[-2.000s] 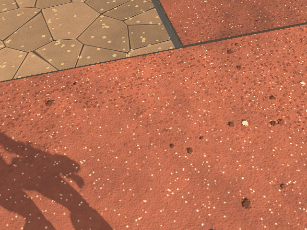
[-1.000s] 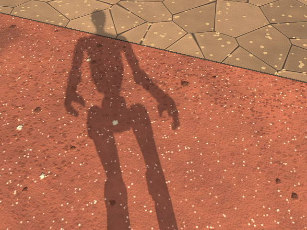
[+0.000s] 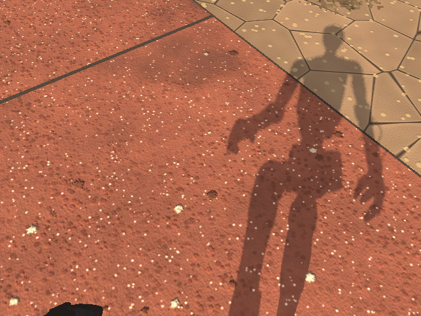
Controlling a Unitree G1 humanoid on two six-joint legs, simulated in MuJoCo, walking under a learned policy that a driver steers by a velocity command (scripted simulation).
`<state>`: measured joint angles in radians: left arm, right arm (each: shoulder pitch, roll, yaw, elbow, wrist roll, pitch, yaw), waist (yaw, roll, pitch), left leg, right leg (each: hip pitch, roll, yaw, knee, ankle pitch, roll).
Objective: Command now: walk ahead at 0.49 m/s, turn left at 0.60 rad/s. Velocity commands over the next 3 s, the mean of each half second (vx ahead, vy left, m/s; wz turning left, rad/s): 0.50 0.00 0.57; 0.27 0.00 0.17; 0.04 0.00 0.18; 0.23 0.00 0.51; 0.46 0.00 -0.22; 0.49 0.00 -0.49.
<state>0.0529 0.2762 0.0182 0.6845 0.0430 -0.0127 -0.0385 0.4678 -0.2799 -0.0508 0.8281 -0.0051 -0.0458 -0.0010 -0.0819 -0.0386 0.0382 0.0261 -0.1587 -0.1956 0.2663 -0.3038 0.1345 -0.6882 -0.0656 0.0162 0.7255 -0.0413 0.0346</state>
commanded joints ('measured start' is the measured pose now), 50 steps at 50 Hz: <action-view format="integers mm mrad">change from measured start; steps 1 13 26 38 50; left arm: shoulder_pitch -154 215 384 377 240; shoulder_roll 83 81 119 47 7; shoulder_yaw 12 38 45 23 14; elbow -120 26 160 170 200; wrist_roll -10 -19 -28 -24 -24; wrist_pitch -28 -69 -83 -11 25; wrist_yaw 2 45 34 43 70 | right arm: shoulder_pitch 43 -88 -490 -251 -184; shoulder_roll -172 -97 -22 -36 -50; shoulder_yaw -42 -18 30 15 29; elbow -31 -61 -191 -22 106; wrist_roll -4 -33 -38 4 -18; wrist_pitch -10 34 27 -13 -10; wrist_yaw -18 35 77 -9 -14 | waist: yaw -2 72 133 115 90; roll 108 -55 -43 89 132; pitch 24 -25 51 -87 -64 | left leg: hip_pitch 8 -564 -573 -100 -203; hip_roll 278 179 174 391 353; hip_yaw -193 105 259 50 124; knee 24 922 372 54 49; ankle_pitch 655 -9 247 951 747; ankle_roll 70 -73 -57 87 68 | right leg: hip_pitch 36 541 643 220 404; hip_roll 53 -202 -182 -17 28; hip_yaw -16 204 -143 7 -42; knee -105 -517 -562 381 -58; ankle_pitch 19 -77 262 -361 -198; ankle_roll -27 -194 -170 -42 -51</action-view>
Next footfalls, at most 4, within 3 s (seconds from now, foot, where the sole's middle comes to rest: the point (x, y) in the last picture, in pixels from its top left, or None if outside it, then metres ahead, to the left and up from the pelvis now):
0.12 right None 0.26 -0.11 -0.77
0.62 left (146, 311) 0.48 0.16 -0.78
1.08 right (191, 268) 0.60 0.02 -0.78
1.62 left None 0.46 0.19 -0.77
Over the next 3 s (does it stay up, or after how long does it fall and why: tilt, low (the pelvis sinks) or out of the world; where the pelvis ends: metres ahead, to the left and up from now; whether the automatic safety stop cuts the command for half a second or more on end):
stays up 1.00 0.45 0.01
